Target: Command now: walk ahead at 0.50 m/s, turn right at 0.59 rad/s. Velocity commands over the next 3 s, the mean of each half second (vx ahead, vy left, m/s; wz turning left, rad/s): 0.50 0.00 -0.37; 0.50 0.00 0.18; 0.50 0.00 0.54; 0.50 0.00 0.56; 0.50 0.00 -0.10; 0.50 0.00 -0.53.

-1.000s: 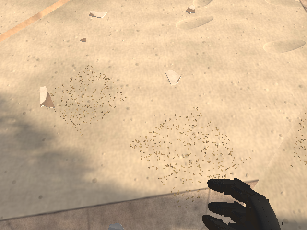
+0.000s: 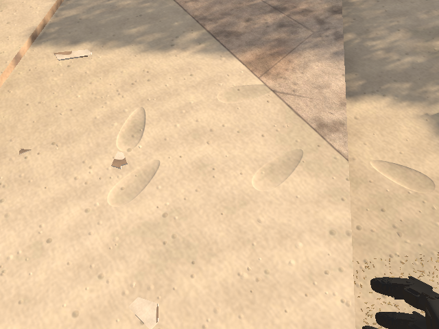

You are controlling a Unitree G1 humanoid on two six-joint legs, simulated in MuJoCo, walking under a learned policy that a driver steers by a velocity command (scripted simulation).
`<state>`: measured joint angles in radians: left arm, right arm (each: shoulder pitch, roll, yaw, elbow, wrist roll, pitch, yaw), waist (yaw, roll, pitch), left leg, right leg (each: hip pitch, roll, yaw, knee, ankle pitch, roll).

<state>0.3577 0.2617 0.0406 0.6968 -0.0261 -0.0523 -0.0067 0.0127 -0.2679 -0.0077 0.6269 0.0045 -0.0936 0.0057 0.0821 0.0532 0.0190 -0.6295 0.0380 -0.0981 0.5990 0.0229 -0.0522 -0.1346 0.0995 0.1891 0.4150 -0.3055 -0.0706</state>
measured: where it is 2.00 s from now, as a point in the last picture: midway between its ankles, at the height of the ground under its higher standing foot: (236, 169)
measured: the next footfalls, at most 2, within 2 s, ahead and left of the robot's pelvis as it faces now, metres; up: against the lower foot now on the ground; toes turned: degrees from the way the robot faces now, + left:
left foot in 0.08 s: +0.23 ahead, +0.14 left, +0.00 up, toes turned -7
right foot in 0.60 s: +0.45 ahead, -0.12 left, +0.00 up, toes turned -11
